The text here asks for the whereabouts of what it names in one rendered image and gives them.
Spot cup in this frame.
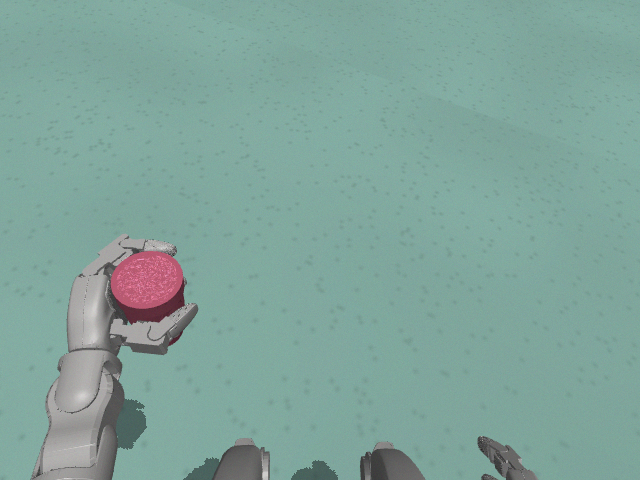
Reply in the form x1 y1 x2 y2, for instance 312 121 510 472
111 251 185 346

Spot left robot hand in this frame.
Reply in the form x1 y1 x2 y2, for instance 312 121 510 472
67 234 198 356

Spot left robot arm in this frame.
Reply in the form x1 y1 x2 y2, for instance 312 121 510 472
31 348 124 480

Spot right robot hand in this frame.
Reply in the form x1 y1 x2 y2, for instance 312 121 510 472
477 436 538 480

